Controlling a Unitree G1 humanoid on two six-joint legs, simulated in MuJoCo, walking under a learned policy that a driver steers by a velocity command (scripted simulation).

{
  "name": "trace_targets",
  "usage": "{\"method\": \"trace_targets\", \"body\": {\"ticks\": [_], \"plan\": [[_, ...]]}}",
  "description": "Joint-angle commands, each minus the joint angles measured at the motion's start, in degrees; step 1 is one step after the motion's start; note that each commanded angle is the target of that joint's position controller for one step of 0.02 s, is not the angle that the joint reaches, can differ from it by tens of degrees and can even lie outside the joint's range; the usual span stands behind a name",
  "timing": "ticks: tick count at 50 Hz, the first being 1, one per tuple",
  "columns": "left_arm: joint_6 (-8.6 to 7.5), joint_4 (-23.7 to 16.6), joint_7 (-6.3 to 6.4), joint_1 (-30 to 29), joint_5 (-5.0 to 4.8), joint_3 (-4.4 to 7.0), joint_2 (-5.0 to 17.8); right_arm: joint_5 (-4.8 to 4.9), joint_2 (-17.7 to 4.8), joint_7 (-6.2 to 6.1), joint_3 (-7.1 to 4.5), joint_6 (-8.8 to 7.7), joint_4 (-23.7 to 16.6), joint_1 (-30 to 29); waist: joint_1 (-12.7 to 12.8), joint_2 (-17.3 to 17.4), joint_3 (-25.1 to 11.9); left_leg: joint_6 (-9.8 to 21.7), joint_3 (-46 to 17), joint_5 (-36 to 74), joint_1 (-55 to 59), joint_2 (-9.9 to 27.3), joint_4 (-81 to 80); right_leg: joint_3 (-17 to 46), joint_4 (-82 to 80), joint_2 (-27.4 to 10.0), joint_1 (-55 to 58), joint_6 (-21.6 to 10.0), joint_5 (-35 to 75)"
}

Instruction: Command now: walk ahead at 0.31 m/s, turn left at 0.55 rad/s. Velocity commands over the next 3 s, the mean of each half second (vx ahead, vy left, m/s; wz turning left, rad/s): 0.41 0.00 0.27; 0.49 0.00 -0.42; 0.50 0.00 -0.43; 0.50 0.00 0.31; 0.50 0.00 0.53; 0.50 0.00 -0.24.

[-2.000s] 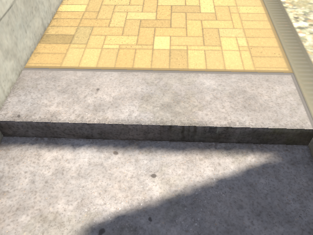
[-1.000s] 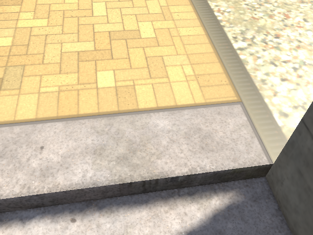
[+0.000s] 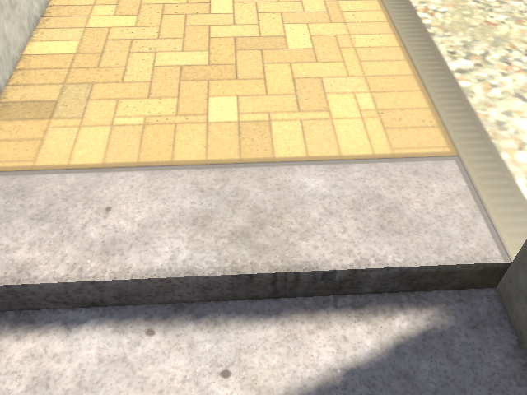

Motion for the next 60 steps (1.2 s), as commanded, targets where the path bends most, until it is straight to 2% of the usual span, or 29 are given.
{"method": "trace_targets", "body": {"ticks": [1, 2, 3, 4, 5, 6, 8, 11, 15, 17, 18, 19, 20, 21, 22, 23, 25, 27, 32, 35, 39, 45, 51, 53, 54, 55, 56, 58, 60], "plan": [[-4.31, -1.96, 0.27, 5.13, 0.21, 3.80, 7.12, -2.42, -8.70, 1.37, -3.36, 1.14, -3.01, -1.70, 5.88, 0.09, -1.90, 9.75, -8.65, 40.43, 5.26, 2.58, 7.32, 2.36, -27.65, -1.14, 17.13, -5.98, 22.67], [-5.52, -0.05, 1.46, 15.93, 1.09, 4.77, 11.72, -2.04, -1.57, 1.10, -1.67, 1.04, -4.46, 6.45, 2.08, -12.38, -15.69, 4.58, -1.28, 16.81, -10.33, -3.41, 21.80, 13.23, -12.04, -15.55, 42.23, -18.87, 62.54], [-4.92, 2.77, 1.81, 26.15, 3.18, 6.35, 14.63, -1.96, -0.70, 2.01, -1.73, 0.41, -6.39, -1.02, 8.98, -15.41, -5.55, 1.70, 4.07, -8.55, -39.85, -9.88, 44.08, 28.43, -14.90, -24.68, 49.44, -26.16, 67.83], [-3.49, 7.35, 0.08, 32.43, 4.53, 5.65, 11.73, -1.57, -0.86, 2.38, -2.23, 1.00, -7.21, -7.96, 10.59, -6.73, 3.79, 3.76, 3.52, -9.71, -52.80, -7.57, 73.45, 26.85, -18.25, -27.74, 41.41, -24.23, 57.31], [-2.33, 3.23, 0.58, 21.38, 1.48, 5.65, 6.97, 0.28, -1.02, -3.54, -2.81, 2.53, -8.25, -15.22, 9.77, 0.72, 7.82, 3.64, 7.64, -11.53, -61.26, -1.50, 78.99, 17.71, -20.32, -24.95, 39.62, -14.62, 48.45], [-2.36, 5.16, 0.36, 21.07, 1.57, 3.83, 2.13, 0.16, 3.11, -5.76, -1.06, 2.86, -10.51, -19.36, 9.37, -4.57, 11.13, 4.52, 8.20, -13.72, -65.79, -2.23, 88.25, 12.28, -22.29, -21.71, 34.62, -11.72, 42.31], [-3.54, 9.51, 0.11, 23.51, 1.49, 1.50, -3.58, -0.72, 6.28, -5.89, 1.10, 2.82, -15.87, -25.98, 6.99, -6.79, 13.53, 7.00, 4.95, -15.17, -68.02, -1.75, 92.75, 7.59, -28.21, -16.99, 24.93, -7.66, 18.39], [-4.28, 11.67, 0.42, 18.23, 0.00, 1.55, -1.05, -0.63, 4.99, -3.72, 2.28, 3.80, -20.29, -28.48, 0.94, -4.78, 17.45, 6.55, 9.85, -6.58, -59.13, -1.31, 76.18, 0.51, -39.11, -11.49, 7.25, -5.08, 5.24], [-4.04, 10.80, 2.49, 16.32, -2.95, 1.72, 3.43, -1.22, 2.54, -2.31, 2.15, 5.10, -17.79, -20.64, -1.52, -2.04, 7.75, 6.72, 23.84, 4.05, -21.15, 0.27, 46.02, -8.91, -43.30, -9.38, 1.63, -9.72, 59.36], [-4.16, 11.45, 2.89, 20.28, -3.05, 3.44, 9.42, -0.76, 1.00, -2.90, 1.04, 5.20, -14.48, -13.26, -3.31, -8.59, -2.16, 7.74, 25.42, -0.47, -15.67, -3.42, 38.76, -7.41, -27.67, -12.30, 18.61, -9.73, 97.40], [-3.96, 16.97, -4.35, 21.22, 8.23, 3.97, 17.72, 0.52, 2.07, 1.21, 3.83, 9.64, -20.40, -17.35, -8.87, -20.60, -0.80, 6.60, 15.91, 1.21, -13.43, -4.80, 25.69, -1.58, -25.69, -21.25, 13.96, -17.44, 107.85], [-2.78, 13.76, -6.22, 13.46, 7.88, 6.55, 18.73, 2.27, -5.34, 1.05, -0.06, 9.96, -12.97, -6.10, -11.05, -10.79, -5.52, 7.92, 13.44, 7.10, -1.14, -6.35, 13.37, -3.00, -8.16, -16.57, 13.97, -16.05, 101.50], [-1.79, 14.58, -7.49, 16.95, 9.07, 5.06, 10.94, 0.57, -9.50, -1.24, -1.38, 10.06, -4.15, 10.50, -10.23, -6.04, -18.24, 14.50, -0.26, 25.62, 21.28, -0.39, 14.82, 0.82, 14.80, -13.92, -1.31, -13.40, 64.22], [-2.18, 15.87, -9.73, 32.08, 5.96, 3.16, 5.40, -0.85, -12.96, -1.22, -1.33, 7.46, -0.64, 20.52, -6.04, 5.27, -28.71, 21.96, -35.67, 8.61, 32.59, 15.46, -4.15, 13.43, 34.24, -0.67, -15.97, -12.37, 13.91], [-3.20, 12.96, -9.04, 21.32, 1.18, 3.96, 4.43, -3.37, -12.46, -1.63, -2.18, 4.82, 2.47, 21.10, -8.53, 1.39, -6.80, 16.61, -41.02, -12.53, 17.29, 17.53, -11.45, 24.42, 55.97, 4.89, -31.01, -11.92, 18.30], [-4.54, 10.15, -6.40, 14.64, -0.86, 2.93, -0.15, -3.12, -7.46, -1.17, -1.18, 2.19, 5.49, 11.75, -3.08, 0.43, 5.24, 14.55, -31.44, -14.67, 1.75, 17.90, -11.78, 23.09, 64.83, 5.74, -37.61, -12.13, 20.97], [-3.70, 8.20, -2.60, 15.75, 1.57, 1.45, -3.76, -2.47, 5.92, 0.19, 3.22, -1.85, 8.36, -1.68, 7.31, -4.04, 1.51, 13.43, -14.94, -4.11, -7.41, 15.46, -11.48, 21.35, 67.32, 2.25, -36.33, -13.25, 23.68], [-2.27, 8.10, -2.92, 16.50, 0.84, 0.16, -5.81, -1.66, 9.22, 0.08, 3.78, -2.95, 7.83, -10.62, 12.05, -4.56, 2.68, 7.60, -1.70, 6.90, -14.88, 13.21, -14.55, 17.29, 62.13, -2.71, -32.87, -11.79, 24.10], [-5.59, 4.18, -5.02, 1.77, -0.50, 2.94, 1.65, -3.63, -0.78, -2.49, 1.65, -4.37, 9.87, -1.03, 6.32, 3.74, 3.43, 0.63, 13.64, 20.86, -12.62, 7.82, -17.30, 9.98, 42.86, -1.47, -29.76, -6.71, 27.38], [-5.83, 3.29, -3.59, -4.01, -1.02, 3.55, 0.90, -4.97, -3.10, -2.11, 1.25, -4.27, 13.48, 11.06, 1.94, 5.03, 6.01, 3.75, 9.19, 34.20, 9.68, 14.55, -17.72, 14.83, 30.17, 1.02, -43.73, -4.47, 28.81], [-4.05, 3.50, -2.77, -6.64, -0.35, 4.12, -0.64, -4.48, -1.88, 0.15, 1.32, -4.22, 14.19, 9.20, 4.10, 3.86, 7.12, 5.44, 14.44, 47.22, 15.41, 15.84, -20.03, 13.35, 17.52, 1.95, -40.07, -4.45, 32.96], [-1.66, 2.11, -3.96, -13.30, -1.52, 3.25, -1.71, -4.23, -3.72, -0.64, 0.36, -4.18, 17.22, 12.19, 3.91, 2.96, 9.02, 2.48, 22.14, 58.96, 21.33, 16.91, -19.21, 3.62, 9.81, 0.98, -32.20, -3.94, 21.29], [-3.18, 3.76, -1.65, -4.76, -1.91, 4.96, 3.55, -3.27, -13.37, -2.77, -3.23, -1.86, 15.64, 9.99, 8.07, 6.83, 7.61, 0.01, 25.72, 87.40, 23.13, 18.89, -1.80, -3.48, -8.59, 8.66, -9.28, -6.78, 11.08], [-3.44, 12.56, 1.46, 20.31, -0.62, 7.19, 7.38, -6.92, -8.02, -0.65, -1.49, -1.40, 14.68, 10.86, 13.99, -0.08, -6.62, -4.57, 23.24, 64.26, -9.80, 14.26, 29.01, 7.07, 1.23, 6.72, 36.87, -16.90, 31.85], [-3.35, 17.91, 0.87, 32.85, 0.62, 6.52, 8.40, -7.50, -1.59, 2.05, 0.90, -1.82, 12.69, 14.81, 14.24, -13.23, -18.48, -9.87, 18.26, -11.26, -29.91, -0.04, 51.91, 34.71, -6.92, -10.09, 62.64, -31.88, 48.54], [-3.79, 21.59, 0.48, 42.44, 2.00, 7.36, 7.88, -2.45, -2.23, 3.29, 0.35, -1.98, 7.47, -2.61, 22.78, -5.47, -8.54, -6.92, 7.62, -10.71, -44.87, -2.00, 64.09, 41.72, -16.02, -12.61, 58.37, -27.05, 39.14], [-4.77, 20.65, 0.43, 31.91, 1.14, 7.74, 8.43, -1.46, -2.76, 2.35, 0.17, -2.88, 3.96, -12.17, 19.73, -3.42, 5.41, -4.34, 4.36, -5.95, -51.99, 1.88, 67.07, 36.32, -18.12, -12.45, 42.90, -23.62, 34.88], [-4.25, 18.94, -1.11, 14.64, -0.82, 3.80, -2.00, -5.00, -2.83, -0.36, 0.20, -2.06, 3.36, -8.18, 7.18, -1.39, 4.82, 3.11, 4.93, -1.11, -41.20, 4.69, 66.28, 29.46, -23.50, -9.70, 16.53, -22.94, 28.73], [-3.63, 16.01, -1.60, 6.00, -1.06, 1.22, -5.21, -4.35, 1.26, -1.37, 1.76, 0.10, 2.04, -6.04, 1.43, -2.05, 7.69, 6.07, 6.51, -5.13, -36.97, 4.96, 72.84, 26.87, -27.92, -7.84, -5.74, -22.71, 22.61]]}}
Next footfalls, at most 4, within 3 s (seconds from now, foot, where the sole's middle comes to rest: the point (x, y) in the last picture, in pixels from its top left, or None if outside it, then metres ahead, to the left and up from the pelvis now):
0.02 right None -0.04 -0.14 -0.77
0.38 left None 0.25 0.09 -0.65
1.04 right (304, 368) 0.56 -0.11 -0.65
1.42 left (241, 226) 0.91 0.02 -0.53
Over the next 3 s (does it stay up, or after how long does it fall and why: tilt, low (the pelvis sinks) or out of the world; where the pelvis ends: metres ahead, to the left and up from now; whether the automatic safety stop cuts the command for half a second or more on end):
stays up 1.57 -0.09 0.22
